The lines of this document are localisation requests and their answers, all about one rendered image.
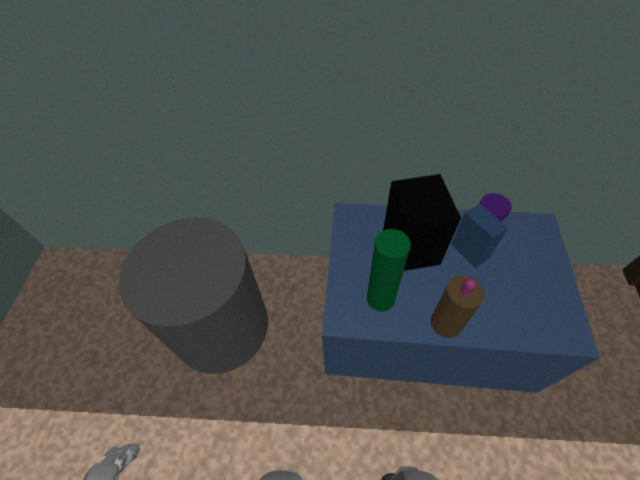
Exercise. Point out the left robot hand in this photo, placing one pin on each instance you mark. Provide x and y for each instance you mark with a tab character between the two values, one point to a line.
113	462

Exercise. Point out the bed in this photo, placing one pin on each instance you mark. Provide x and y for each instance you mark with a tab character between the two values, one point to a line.
632	274

